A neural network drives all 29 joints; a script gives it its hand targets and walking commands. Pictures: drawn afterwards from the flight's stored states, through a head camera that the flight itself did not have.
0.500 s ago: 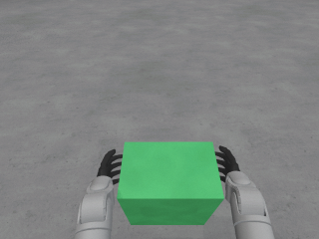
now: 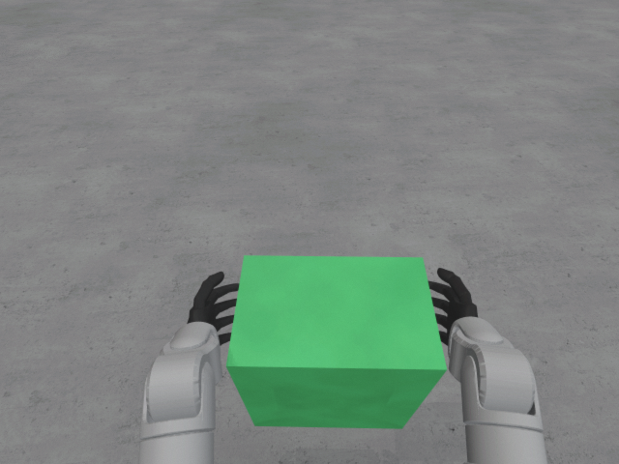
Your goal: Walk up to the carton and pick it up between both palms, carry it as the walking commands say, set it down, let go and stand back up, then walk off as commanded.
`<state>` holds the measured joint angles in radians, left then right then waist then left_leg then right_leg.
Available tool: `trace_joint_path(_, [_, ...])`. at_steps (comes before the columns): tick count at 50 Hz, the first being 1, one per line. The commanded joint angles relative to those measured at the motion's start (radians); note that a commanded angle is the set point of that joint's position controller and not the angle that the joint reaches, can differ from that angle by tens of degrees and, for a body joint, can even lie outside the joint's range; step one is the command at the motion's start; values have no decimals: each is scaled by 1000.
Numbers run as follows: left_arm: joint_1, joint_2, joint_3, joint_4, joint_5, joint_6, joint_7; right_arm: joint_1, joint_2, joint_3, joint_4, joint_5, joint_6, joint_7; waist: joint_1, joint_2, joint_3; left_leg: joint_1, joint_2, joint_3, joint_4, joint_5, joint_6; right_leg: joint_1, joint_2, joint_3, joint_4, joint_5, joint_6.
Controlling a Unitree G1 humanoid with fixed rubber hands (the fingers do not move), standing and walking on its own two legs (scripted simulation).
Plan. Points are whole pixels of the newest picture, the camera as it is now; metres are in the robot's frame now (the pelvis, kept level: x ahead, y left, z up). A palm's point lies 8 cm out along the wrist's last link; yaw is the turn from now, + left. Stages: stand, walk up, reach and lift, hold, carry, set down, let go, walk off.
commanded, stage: carry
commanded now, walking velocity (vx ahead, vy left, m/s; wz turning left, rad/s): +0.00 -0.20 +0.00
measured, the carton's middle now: (330, 350) +0.29 -0.01 -0.02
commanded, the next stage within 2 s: none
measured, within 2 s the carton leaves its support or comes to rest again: neither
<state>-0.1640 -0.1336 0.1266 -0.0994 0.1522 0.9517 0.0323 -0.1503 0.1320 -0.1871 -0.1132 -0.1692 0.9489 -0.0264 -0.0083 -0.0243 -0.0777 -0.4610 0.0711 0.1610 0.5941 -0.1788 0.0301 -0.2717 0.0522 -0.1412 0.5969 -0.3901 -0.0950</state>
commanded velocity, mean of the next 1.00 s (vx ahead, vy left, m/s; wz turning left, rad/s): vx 0.00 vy -0.20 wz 0.00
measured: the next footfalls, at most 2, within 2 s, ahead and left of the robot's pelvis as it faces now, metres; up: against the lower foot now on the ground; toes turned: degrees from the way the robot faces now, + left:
left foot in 0.48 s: -0.01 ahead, +0.07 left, +0.00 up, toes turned +11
right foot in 0.80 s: +0.01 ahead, -0.26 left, +0.00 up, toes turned -5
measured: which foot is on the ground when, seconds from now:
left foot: down 0.00-0.18, up 0.20-0.46, down 0.48-0.80, up 0.82-1.00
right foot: down 0.00-0.48, up 0.50-0.78, down 0.80-1.00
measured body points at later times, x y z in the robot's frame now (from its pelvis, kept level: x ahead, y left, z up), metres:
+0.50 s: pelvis -0.02 -0.05 +0.00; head -0.01 -0.03 +0.45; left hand +0.26 +0.11 +0.08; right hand +0.26 -0.20 +0.09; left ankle -0.05 +0.06 -0.73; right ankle -0.03 -0.11 -0.72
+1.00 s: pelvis -0.08 -0.16 +0.01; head -0.07 -0.17 +0.46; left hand +0.19 -0.01 +0.09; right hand +0.20 -0.33 +0.08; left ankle -0.11 -0.05 -0.67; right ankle -0.03 -0.25 -0.72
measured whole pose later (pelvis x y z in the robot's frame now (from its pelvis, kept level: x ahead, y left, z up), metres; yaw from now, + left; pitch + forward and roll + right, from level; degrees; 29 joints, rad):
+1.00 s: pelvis -0.08 -0.16 +0.01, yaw +3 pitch +4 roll +1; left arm -0.12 -0.13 0.11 -0.38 0.11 1.19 0.05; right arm -0.13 0.13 -0.14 -0.39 -0.13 1.22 -0.06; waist -0.03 0.01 -0.08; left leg -0.50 0.08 0.12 0.99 -0.51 -0.02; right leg -0.40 -0.04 -0.14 0.53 -0.21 -0.05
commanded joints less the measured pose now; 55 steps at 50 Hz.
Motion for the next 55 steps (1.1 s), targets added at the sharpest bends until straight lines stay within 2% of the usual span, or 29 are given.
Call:
trace_joint_path(1, [-437,-763,-596,-96,-282,9,-191,-468,797,633,-67,300,6,207,10,31,-265,281,133,-149,-16,207,29,-65,-203,125,-35,415,86])
trace_joint_path(2, [-443,-763,-599,-88,-281,13,-193,-435,798,625,-42,289,9,207,3,120,-300,340,231,-275,-60,335,75,-111,-168,104,61,312,116])
trace_joint_path(4, [-502,-812,-658,-135,-325,30,-201,-444,826,658,-72,306,22,209,11,288,-353,310,423,-529,-188,381,184,-158,-90,149,304,-151,143])
trace_joint_path(5, [-530,-844,-702,-192,-376,58,-205,-489,852,712,-165,349,52,207,27,243,-350,245,427,-510,-208,295,171,-146,-133,215,276,-167,123])
trace_joint_path(8, [-489,-854,-706,-237,-423,132,-209,-482,833,747,-293,385,129,195,31,142,-322,123,245,-262,-145,6,36,25,-71,106,-115,1,82])
trace_joint_path(9, [-463,-846,-712,-243,-425,155,-211,-446,828,748,-298,385,152,192,28,-9,-308,27,165,-192,-37,-99,-8,71,-167,243,-248,-40,56])
trace_joint_path(10, [-433,-851,-711,-243,-424,172,-214,-478,814,752,-339,389,174,192,34,-273,-251,-101,25,-22,158,-239,-54,66,-338,433,-338,148,2])
trace_joint_path(11, [-432,-856,-715,-263,-417,186,-219,-497,815,765,-337,398,191,191,25,-219,-205,-135,19,-58,297,-352,-52,58,-388,404,-320,392,-20])
trace_joint_path(13, [-446,-827,-712,-304,-411,205,-216,-479,831,789,-326,414,211,196,15,-69,-216,-167,13,-70,397,-364,-42,146,-354,297,-220,779,-19])
trace_joint_path(15, [-451,-819,-719,-337,-413,214,-209,-443,841,794,-317,422,224,196,8,-81,-268,-165,-1,-41,380,-303,-45,249,-303,198,-124,1087,-11])
trace_joint_path(21, [-338,-814,-689,-323,-384,240,-205,-406,831,797,-346,423,250,192,22,-138,-313,43,-39,12,57,-190,-35,268,-269,138,-38,1091,-32])
trace_joint_path(23, [-337,-812,-693,-328,-387,244,-202,-397,840,793,-350,425,257,197,2,-119,-344,280,28,-9,-202,67,-31,152,-235,107,43,950,34])
trace_joint_path(24, [-351,-804,-684,-329,-391,248,-200,-391,833,776,-348,425,261,201,-5,-23,-358,491,185,-179,-210,302,7,-55,-215,125,105,611,85])
trace_joint_path(25, [-401,-797,-681,-327,-393,253,-200,-396,836,762,-320,429,261,205,8,238,-341,635,478,-441,-91,947,105,-294,-121,76,233,-20,138])
trace_joint_path(26, [-404,-801,-716,-326,-388,253,-201,-382,840,759,-278,421,258,205,-9,295,-322,568,492,-442,-87,987,209,-371,-102,141,438,-223,133])
trace_joint_path(28, [-473,-834,-754,-346,-430,247,-206,-415,869,775,-304,421,258,211,-5,181,-267,441,404,-353,-140,660,167,-387,-138,172,475,-160,144])
trace_joint_path(30, [-522,-847,-759,-384,-458,243,-208,-464,874,769,-353,432,257,212,-1,188,-229,343,313,-242,-168,512,92,-310,-138,120,352,-57,165])
trace_joint_path(35, [-429,-837,-753,-377,-454,258,-189,-388,819,748,-368,416,268,200,-14,280,-267,339,286,-177,-126,570,58,-190,-79,23,159,-22,164])
trace_joint_path(38, [-400,-837,-740,-350,-447,265,-191,-368,800,740,-354,400,273,197,-9,295,-275,298,269,-163,-73,418,20,-79,-62,-17,-72,70,154])
trace_joint_path(39, [-390,-834,-728,-337,-445,266,-193,-368,797,739,-348,397,273,196,-6,246,-280,252,235,-146,-21,301,-5,2,-58,-31,-165,96,149])
trace_joint_path(40, [-384,-824,-715,-318,-440,267,-197,-366,793,742,-333,395,274,196,-5,111,-273,175,186,-117,93,132,-42,82,-121,43,-286,128,141])
trace_joint_path(41, [-353,-802,-708,-306,-424,261,-200,-398,782,750,-345,411,278,201,10,-252,-258,-62,45,-27,269,-357,-105,147,-373,349,-359,322,60])
trace_joint_path(42, [-343,-833,-697,-301,-429,254,-208,-446,812,770,-349,428,281,205,8,-330,-235,-126,8,-89,430,-566,-90,128,-439,399,-321,432,-37])
trace_joint_path(43, [-374,-854,-714,-309,-420,246,-212,-486,839,805,-348,446,271,211,9,-218,-232,-150,9,-136,525,-532,-67,114,-426,364,-294,410,-74])
trace_joint_path(45, [-423,-849,-711,-349,-422,231,-208,-517,872,830,-371,471,263,220,-4,-122,-246,-138,38,-109,560,-391,-41,84,-359,260,-258,334,-59])
trace_joint_path(47, [-428,-852,-694,-364,-414,229,-204,-504,878,829,-371,474,264,217,-3,-131,-271,-98,27,-59,479,-320,-46,95,-313,197,-229,346,-57])
trace_joint_path(52, [-334,-834,-684,-324,-381,244,-201,-433,843,820,-345,466,272,215,6,-148,-290,84,-23,-11,155,-303,-33,78,-315,206,-215,433,-76])
trace_joint_path(54, [-340,-829,-693,-317,-383,248,-202,-417,845,811,-326,463,273,220,-4,-128,-293,235,-8,10,-138,-110,-37,40,-281,173,-176,397,-20])
trace_joint_path(55, [-351,-829,-695,-321,-390,251,-202,-423,843,796,-319,462,272,224,-2,-81,-292,348,73,-76,-241,-47,-42,-39,-251,159,-121,353,34])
